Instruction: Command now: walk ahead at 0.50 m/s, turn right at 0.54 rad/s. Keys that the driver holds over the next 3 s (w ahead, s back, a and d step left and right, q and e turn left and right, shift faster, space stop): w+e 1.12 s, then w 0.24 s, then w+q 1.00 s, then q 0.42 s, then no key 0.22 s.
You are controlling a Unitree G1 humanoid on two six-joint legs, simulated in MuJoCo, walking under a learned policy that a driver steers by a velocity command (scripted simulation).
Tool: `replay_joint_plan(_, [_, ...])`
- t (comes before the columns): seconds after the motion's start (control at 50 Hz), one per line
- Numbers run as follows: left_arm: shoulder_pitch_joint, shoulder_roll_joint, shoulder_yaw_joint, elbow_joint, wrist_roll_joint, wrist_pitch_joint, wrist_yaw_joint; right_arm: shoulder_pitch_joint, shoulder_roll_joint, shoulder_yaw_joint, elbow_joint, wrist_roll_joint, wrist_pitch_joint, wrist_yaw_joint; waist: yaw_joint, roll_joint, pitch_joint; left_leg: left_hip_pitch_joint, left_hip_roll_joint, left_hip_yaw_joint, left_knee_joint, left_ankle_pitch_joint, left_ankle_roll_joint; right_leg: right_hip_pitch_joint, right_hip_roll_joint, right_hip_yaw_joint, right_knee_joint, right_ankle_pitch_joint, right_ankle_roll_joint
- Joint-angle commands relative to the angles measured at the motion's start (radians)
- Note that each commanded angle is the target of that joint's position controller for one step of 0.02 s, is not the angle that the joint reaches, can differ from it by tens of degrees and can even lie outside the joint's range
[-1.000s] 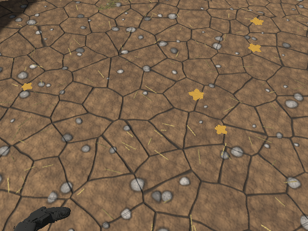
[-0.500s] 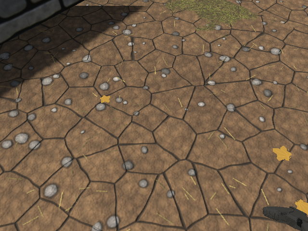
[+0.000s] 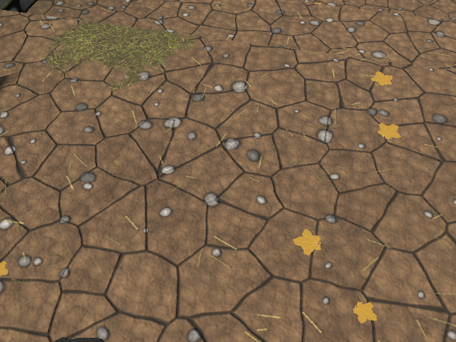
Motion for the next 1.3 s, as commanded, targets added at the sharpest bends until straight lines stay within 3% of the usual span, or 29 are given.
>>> replay_joint_plan(0.02, [-0.046,0.092,0.029,-0.103,0.002,-0.008,-0.01,-0.037,-0.214,-0.053,-0.053,0.017,0.008,-0.008,0.055,0.118,0.018,0.009,0.292,-0.061,0.077,0.813,0.144,0.054,0.057,-0.073,-0.028,-0.126,-0.056])
replay_joint_plan(0.06, [0.204,0.173,0.079,-0.046,-0.002,-0.001,0.003,-0.055,-0.214,-0.049,-0.059,0.025,0.021,-0.013,0.198,0.106,-0.125,-0.078,0.237,-0.011,0.43,0.98,0.097,0.41,0.155,-0.113,-0.102,-0.099,-0.117])
replay_joint_plan(0.08, [0.355,0.263,0.114,-0.013,-0.005,0.01,0.025,-0.032,-0.166,-0.029,-0.077,-0.002,0.014,-0.016,0.251,-0.013,-0.216,-0.334,0.192,-0.009,0.746,0.646,0.047,0.717,0.041,0.095,-0.122,-0.067,-0.176])
replay_joint_plan(0.1, [0.298,0.365,0.12,-0.03,-0.009,-0.002,0.027,0.058,-0.023,0.018,-0.136,-0.034,-0.014,-0.002,0.113,-0.253,-0.308,-0.766,-0.021,-0.141,1.076,-0.246,-0.014,1.0,-0.201,0.685,-0.248,-0.258,-0.368])
replay_joint_plan(0.12, [0.327,0.27,0.093,-0.057,-0.004,-0.018,0.02,-0.064,-0.116,0.005,-0.144,0.005,-0.049,0.011,0.203,-0.107,-0.388,-0.864,-0.013,-0.344,1.156,-0.247,0.005,1.02,-0.245,0.831,-0.384,-0.364,-0.37])
replay_joint_plan(0.14, [0.296,0.219,0.077,-0.044,0.005,-0.033,0.016,-0.15,-0.154,-0.006,-0.172,0.037,-0.065,0.016,0.205,-0.063,-0.239,-0.931,0.027,-0.338,1.128,-0.147,0.029,0.919,-0.221,0.69,-0.398,-0.291,-0.321])
replay_joint_plan(0.18, [0.175,0.161,0.058,-0.06,0.005,-0.038,0.021,-0.149,-0.141,-0.004,-0.156,-0.005,-0.071,0.002,0.116,0.025,-0.109,-0.822,0.099,-0.336,0.959,-0.013,0.034,0.643,-0.136,0.474,-0.395,-0.081,-0.263])
replay_joint_plan(0.26, [0.138,0.158,0.054,-0.076,0.016,-0.047,0.041,-0.122,-0.114,-0.005,-0.15,-0.026,-0.03,0.002,0.061,0.007,-0.078,-0.697,0.105,-0.32,0.806,0.081,-0.013,0.442,-0.078,0.344,-0.451,0.135,-0.268])
replay_joint_plan(0.38, [0.224,0.186,0.063,-0.036,0.0,-0.035,0.068,-0.339,-0.061,0.022,-0.202,-0.018,-0.032,0.015,0.138,-0.032,-0.025,-0.634,0.026,-0.305,0.383,0.416,-0.045,0.38,-0.001,0.265,-0.437,0.021,-0.192])
replay_joint_plan(0.48, [0.276,0.179,0.065,-0.007,-0.007,-0.022,0.074,-0.392,-0.109,0.007,-0.225,-0.002,-0.053,0.036,0.147,-0.059,-0.021,-0.575,-0.003,-0.342,0.245,0.37,-0.012,0.481,-0.05,0.393,-0.337,-0.054,-0.167])
replay_joint_plan(0.54, [0.245,0.155,0.059,-0.016,-0.002,-0.013,0.075,-0.248,-0.145,-0.018,-0.191,-0.003,-0.066,0.03,0.064,-0.092,-0.068,-0.372,-0.009,-0.314,0.179,0.29,0.044,0.487,-0.019,0.422,-0.203,0.02,-0.124])
replay_joint_plan(0.56, [0.238,0.103,0.04,-0.03,0.006,-0.015,0.07,-0.125,-0.184,-0.033,-0.177,-0.021,-0.071,0.022,0.004,-0.046,-0.18,-0.148,0.093,-0.395,0.201,0.272,0.098,0.412,0.036,0.366,0.0,-0.009,-0.089])
replay_joint_plan(0.58, [0.334,0.038,0.02,-0.054,0.002,-0.022,0.072,0.005,-0.266,-0.052,-0.163,-0.039,-0.065,0.015,0.011,0.17,-0.334,0.212,0.319,-0.733,0.181,0.161,0.222,0.123,0.169,0.229,0.337,-0.304,-0.014])
replay_joint_plan(0.6, [0.389,0.076,0.017,-0.068,-0.019,-0.029,0.073,0.045,-0.251,-0.052,-0.132,-0.018,-0.052,0.026,0.029,0.378,-0.364,0.29,0.432,-1.076,0.074,-0.114,0.303,-0.112,0.16,0.19,0.547,-0.564,0.01])
replay_joint_plan(0.62, [0.324,0.167,0.039,-0.049,-0.025,-0.025,0.074,-0.01,-0.159,-0.029,-0.152,-0.006,-0.047,0.024,0.007,0.233,-0.222,0.175,0.392,-0.975,0.038,-0.238,0.262,-0.177,0.099,0.208,0.629,-0.48,0.02])
replay_joint_plan(0.68, [0.185,0.16,0.051,-0.077,0.0,-0.011,0.066,-0.125,-0.082,0.0,-0.15,-0.021,-0.03,0.015,0.045,0.139,-0.027,-0.139,0.268,-0.609,-0.014,0.047,0.195,-0.108,0.007,0.152,0.547,-0.301,0.027])
replay_joint_plan(0.76, [0.174,0.093,0.038,-0.096,-0.006,0.006,0.056,-0.125,-0.105,-0.009,-0.118,-0.017,-0.045,0.012,0.068,0.143,-0.006,-0.214,0.248,-0.422,-0.09,0.226,0.216,-0.08,-0.026,0.119,0.458,-0.216,0.042])
replay_joint_plan(0.9, [0.006,0.057,0.019,-0.134,-0.002,-0.012,0.024,-0.091,-0.162,-0.02,-0.071,-0.011,-0.028,0.004,0.013,0.098,0.027,-0.142,0.229,-0.186,-0.098,0.401,0.188,-0.056,-0.014,0.043,0.105,0.077,0.039])
replay_joint_plan(0.98, [-0.081,0.061,0.018,-0.176,-0.007,-0.012,0.0,-0.041,-0.199,-0.03,-0.042,0.009,-0.006,0.005,-0.004,0.099,0.06,-0.039,0.267,-0.132,-0.065,0.483,0.167,-0.039,0.007,-0.01,-0.018,0.018,0.0])
replay_joint_plan(1.02, [-0.057,0.091,0.033,-0.185,-0.001,-0.008,-0.005,-0.046,-0.228,-0.039,-0.04,0.019,0.007,0.001,0.033,0.124,0.028,0.007,0.273,-0.093,0.037,0.777,0.147,0.044,0.058,-0.058,-0.046,-0.085,-0.039])
replay_joint_plan(1.06, [0.13,0.156,0.071,-0.145,0.002,0.001,0.002,-0.061,-0.247,-0.045,-0.046,0.029,0.021,-0.007,0.152,0.131,-0.087,-0.02,0.248,-0.046,0.319,1.037,0.116,0.308,0.141,-0.105,-0.099,-0.115,-0.097])
replay_joint_plan(1.08, [0.308,0.216,0.105,-0.096,-0.002,0.01,0.019,-0.055,-0.216,-0.032,-0.053,0.02,0.019,-0.012,0.239,0.088,-0.177,-0.193,0.212,-0.033,0.571,0.911,0.079,0.6,0.144,-0.049,-0.136,-0.066,-0.139])
replay_joint_plan(1.1, [0.34,0.334,0.124,-0.088,-0.012,0.011,0.037,0.031,-0.078,0.013,-0.102,-0.035,0.005,-0.001,0.158,-0.193,-0.259,-0.636,0.076,-0.05,0.944,0.031,0.019,0.973,-0.126,0.411,-0.139,-0.077,-0.28])
replay_joint_plan(1.12, [0.352,0.312,0.108,-0.128,-0.009,-0.009,0.029,-0.006,-0.092,0.026,-0.132,-0.02,-0.033,0.013,0.176,-0.181,-0.447,-0.824,-0.043,-0.292,1.138,-0.277,0.01,1.088,-0.259,0.864,-0.328,-0.31,-0.412])
replay_joint_plan(1.14, [0.332,0.228,0.082,-0.11,0.003,-0.024,0.021,-0.127,-0.178,0.002,-0.15,0.027,-0.053,0.024,0.216,-0.066,-0.329,-0.914,0.021,-0.344,1.149,-0.174,0.029,1.01,-0.235,0.731,-0.379,-0.297,-0.336])
replay_joint_plan(1.16, [0.286,0.2,0.071,-0.1,0.005,-0.033,0.021,-0.154,-0.164,0.01,-0.16,0.034,-0.064,0.025,0.182,-0.037,-0.208,-0.907,0.062,-0.326,1.07,-0.081,0.044,0.86,-0.199,0.593,-0.384,-0.222,-0.298])
replay_joint_plan(1.18, [0.214,0.166,0.059,-0.104,0.006,-0.036,0.024,-0.148,-0.154,0.011,-0.142,0.013,-0.063,0.017,0.135,0.026,-0.139,-0.846,0.103,-0.321,0.988,-0.018,0.037,0.714,-0.158,0.48,-0.384,-0.107,-0.264])
replay_joint_plan(1.22, [0.14,0.129,0.042,-0.117,0.025,-0.041,0.03,-0.105,-0.155,0.005,-0.121,-0.004,-0.041,0.017,0.074,-0.013,-0.097,-0.714,0.139,-0.322,0.904,0.05,0.02,0.536,-0.108,0.367,-0.427,0.059,-0.246])
replay_joint_plan(1.3, [0.165,0.154,0.045,-0.071,0.02,-0.058,0.045,-0.139,-0.101,0.018,-0.122,-0.018,-0.012,0.013,0.073,-0.003,-0.05,-0.713,0.134,-0.293,0.743,0.178,-0.032,0.44,-0.081,0.24,-0.488,0.185,-0.249])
